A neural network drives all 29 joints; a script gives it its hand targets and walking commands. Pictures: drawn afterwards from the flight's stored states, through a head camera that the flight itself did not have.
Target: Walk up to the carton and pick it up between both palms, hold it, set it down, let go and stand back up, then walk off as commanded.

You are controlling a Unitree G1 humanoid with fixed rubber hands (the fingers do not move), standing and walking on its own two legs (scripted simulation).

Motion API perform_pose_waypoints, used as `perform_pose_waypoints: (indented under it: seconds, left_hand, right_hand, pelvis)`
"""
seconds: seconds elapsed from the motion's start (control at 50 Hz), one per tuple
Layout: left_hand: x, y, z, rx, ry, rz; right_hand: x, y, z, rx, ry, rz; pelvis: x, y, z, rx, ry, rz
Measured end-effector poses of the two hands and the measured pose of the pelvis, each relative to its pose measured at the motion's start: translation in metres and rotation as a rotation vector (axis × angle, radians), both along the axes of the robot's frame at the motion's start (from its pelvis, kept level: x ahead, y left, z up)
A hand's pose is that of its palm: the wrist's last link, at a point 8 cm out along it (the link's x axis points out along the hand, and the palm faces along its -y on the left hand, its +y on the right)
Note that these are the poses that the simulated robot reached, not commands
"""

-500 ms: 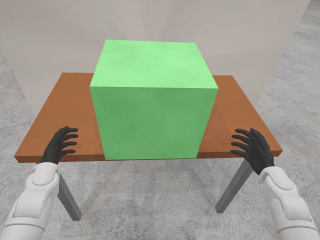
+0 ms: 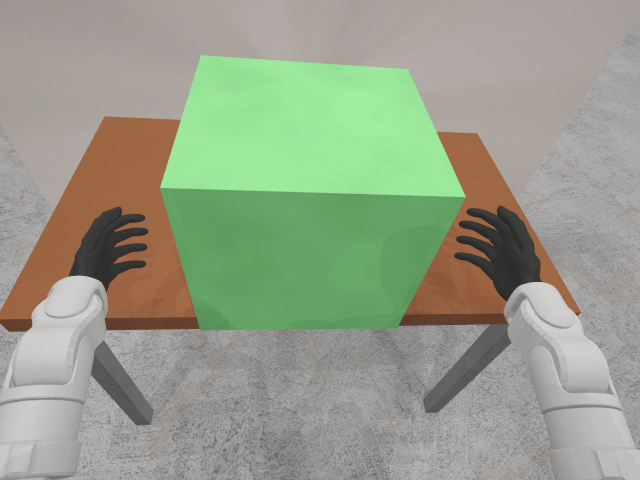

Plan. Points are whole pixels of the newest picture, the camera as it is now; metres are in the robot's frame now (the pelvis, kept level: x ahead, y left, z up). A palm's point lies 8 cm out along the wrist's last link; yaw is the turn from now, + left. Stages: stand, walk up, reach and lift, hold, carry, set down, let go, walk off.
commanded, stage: reach and lift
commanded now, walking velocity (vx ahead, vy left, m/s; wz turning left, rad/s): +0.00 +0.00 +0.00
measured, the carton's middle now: (304, 199) +0.49 +0.03 +0.05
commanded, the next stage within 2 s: none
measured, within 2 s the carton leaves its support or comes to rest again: neither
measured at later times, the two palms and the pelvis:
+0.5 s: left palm (80, 190) +0.35 +0.27 +0.17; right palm (523, 186) +0.38 -0.21 +0.21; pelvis +0.00 +0.00 +0.00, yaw +0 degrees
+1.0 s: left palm (82, 132) +0.41 +0.28 +0.21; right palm (525, 124) +0.43 -0.21 +0.25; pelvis +0.01 +0.01 +0.00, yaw +0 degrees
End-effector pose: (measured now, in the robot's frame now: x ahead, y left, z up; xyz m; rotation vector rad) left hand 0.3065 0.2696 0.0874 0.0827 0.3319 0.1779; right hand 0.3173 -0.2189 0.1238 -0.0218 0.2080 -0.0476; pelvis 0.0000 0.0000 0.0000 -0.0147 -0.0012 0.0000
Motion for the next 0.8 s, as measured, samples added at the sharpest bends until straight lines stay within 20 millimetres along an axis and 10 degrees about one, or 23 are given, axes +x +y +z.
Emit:
perform_pose_waypoints:
  seconds: [0.44, 0.8]
  left_hand:
    - [0.037, -0.001, 0.083, 0.041, -0.115, 0.003]
    - [0.083, 0.006, 0.109, -0.010, -0.129, 0.030]
  right_hand:
    - [0.053, 0.010, 0.076, -0.006, -0.115, 0.069]
    - [0.093, 0.010, 0.102, 0.040, -0.084, 0.026]
  pelvis:
    - [0.005, 0.004, 0.001, -0.005, 0.017, 0.000]
    - [0.005, 0.006, 0.001, -0.008, 0.021, 0.000]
